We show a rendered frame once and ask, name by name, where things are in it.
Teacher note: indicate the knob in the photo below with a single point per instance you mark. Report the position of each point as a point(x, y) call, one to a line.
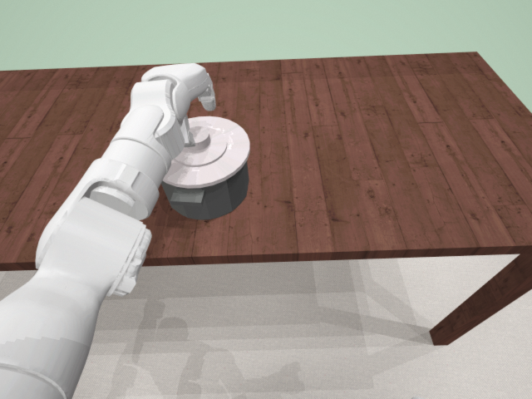
point(201, 137)

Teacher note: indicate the left robot forearm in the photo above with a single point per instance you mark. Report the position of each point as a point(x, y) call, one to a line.
point(128, 175)

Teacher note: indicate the table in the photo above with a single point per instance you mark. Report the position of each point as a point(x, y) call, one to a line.
point(375, 157)

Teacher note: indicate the pot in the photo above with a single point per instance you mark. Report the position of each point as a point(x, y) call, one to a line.
point(212, 201)

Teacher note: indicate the left robot hand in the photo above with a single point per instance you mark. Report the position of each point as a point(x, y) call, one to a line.
point(199, 84)

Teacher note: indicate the left robot upper arm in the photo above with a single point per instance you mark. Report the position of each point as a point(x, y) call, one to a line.
point(48, 324)

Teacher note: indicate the lid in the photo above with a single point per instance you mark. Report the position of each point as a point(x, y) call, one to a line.
point(226, 154)

